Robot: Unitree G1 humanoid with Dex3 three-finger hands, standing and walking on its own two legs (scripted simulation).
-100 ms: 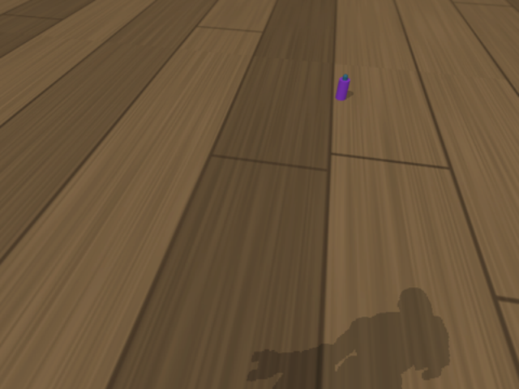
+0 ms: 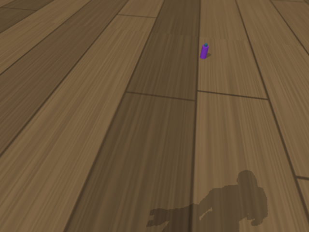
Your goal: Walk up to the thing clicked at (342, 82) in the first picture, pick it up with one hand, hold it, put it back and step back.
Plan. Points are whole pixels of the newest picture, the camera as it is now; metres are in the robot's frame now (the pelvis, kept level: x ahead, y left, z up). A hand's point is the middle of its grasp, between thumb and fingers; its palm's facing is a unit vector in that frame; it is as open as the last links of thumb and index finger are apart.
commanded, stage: stand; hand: left
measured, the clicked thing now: (204, 50) +2.18 -0.67 -0.69
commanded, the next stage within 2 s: walk up in 1.02 s
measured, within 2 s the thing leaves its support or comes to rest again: neither
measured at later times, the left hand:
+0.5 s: hand out of the picture +0.09 +0.25 -0.15, palm faces -0.01 -0.94 -0.34, open 7.4 cm
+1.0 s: hand out of the picture +0.08 +0.25 -0.15, palm faces -0.01 -0.94 -0.34, open 7.4 cm
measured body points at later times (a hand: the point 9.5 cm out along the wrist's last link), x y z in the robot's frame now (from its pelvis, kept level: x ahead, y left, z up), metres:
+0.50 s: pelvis +0.01 +0.00 +0.00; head +0.01 +0.00 +0.45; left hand +0.09 +0.30 -0.13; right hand +0.09 -0.30 -0.13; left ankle +0.01 +0.13 -0.75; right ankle +0.01 -0.11 -0.75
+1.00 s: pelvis +0.01 +0.00 +0.00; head +0.02 +0.00 +0.45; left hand +0.09 +0.30 -0.13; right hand +0.09 -0.30 -0.14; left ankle +0.01 +0.13 -0.75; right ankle +0.01 -0.11 -0.75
